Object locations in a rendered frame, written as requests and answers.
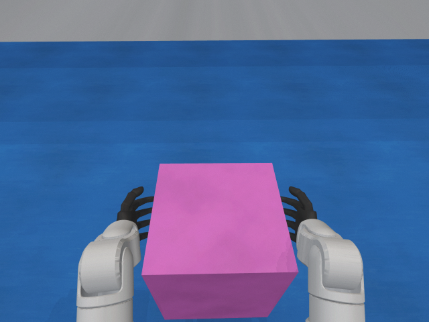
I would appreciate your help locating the right robot hand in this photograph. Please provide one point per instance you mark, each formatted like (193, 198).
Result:
(304, 210)

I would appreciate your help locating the left robot hand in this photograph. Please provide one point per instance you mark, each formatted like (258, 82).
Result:
(128, 207)

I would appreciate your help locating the left robot forearm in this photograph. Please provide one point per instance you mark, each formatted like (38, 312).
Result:
(105, 286)

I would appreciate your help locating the right robot forearm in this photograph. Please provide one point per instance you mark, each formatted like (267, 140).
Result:
(335, 273)

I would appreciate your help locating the carton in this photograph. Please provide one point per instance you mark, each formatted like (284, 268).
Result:
(218, 244)

